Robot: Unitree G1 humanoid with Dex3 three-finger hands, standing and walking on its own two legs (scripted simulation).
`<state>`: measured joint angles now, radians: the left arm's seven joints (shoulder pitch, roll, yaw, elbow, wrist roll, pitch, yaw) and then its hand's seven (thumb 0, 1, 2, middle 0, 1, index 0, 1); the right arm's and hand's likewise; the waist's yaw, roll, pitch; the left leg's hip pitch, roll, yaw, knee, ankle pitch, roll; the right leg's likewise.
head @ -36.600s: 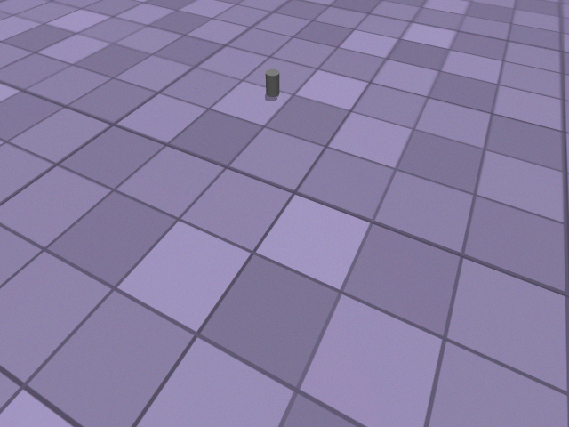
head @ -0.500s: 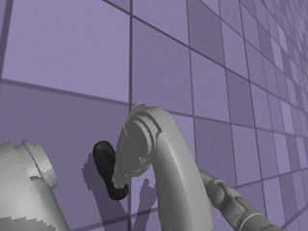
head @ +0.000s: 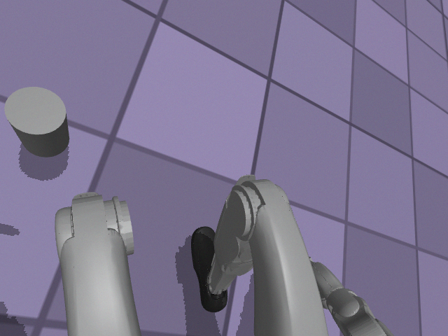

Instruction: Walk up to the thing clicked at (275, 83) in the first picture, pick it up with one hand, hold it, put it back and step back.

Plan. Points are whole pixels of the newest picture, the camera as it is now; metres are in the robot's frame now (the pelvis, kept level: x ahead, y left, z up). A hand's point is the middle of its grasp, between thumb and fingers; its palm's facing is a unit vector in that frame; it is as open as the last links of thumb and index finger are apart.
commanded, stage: home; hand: left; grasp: from the side
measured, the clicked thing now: (42, 125) +0.48 +0.26 -0.25
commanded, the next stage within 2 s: none
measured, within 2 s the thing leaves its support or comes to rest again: neither
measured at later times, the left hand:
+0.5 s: hand out of the picture +0.31 +0.33 +0.07, palm faces +0.24 -0.85 -0.47, open 17.4 cm
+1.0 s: hand out of the picture +0.27 +0.24 +0.28, palm faces +0.27 -0.90 -0.34, open 17.5 cm
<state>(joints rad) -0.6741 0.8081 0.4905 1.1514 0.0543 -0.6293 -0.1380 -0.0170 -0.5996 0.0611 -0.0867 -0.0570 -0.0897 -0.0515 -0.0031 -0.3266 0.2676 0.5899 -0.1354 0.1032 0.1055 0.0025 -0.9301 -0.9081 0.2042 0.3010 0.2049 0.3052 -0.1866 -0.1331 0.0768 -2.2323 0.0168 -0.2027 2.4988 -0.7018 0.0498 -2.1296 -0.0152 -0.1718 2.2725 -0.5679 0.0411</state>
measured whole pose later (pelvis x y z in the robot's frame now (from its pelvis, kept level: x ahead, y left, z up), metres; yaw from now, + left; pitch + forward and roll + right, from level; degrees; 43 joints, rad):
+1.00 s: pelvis +0.10 -0.01 +0.36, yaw +11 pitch +17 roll -2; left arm 0.28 0.27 0.05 0.20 -0.01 0.19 0.16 -0.01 -0.56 0.05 -0.05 -0.05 -0.06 -0.05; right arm 0.25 -0.22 0.03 0.51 0.05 0.00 -0.15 0.01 -0.89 -0.90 0.20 0.30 0.20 0.30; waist -0.05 0.02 -0.16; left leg -0.90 0.04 -0.03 1.18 -0.57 0.00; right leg -0.90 -0.01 -0.06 1.12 -0.50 0.00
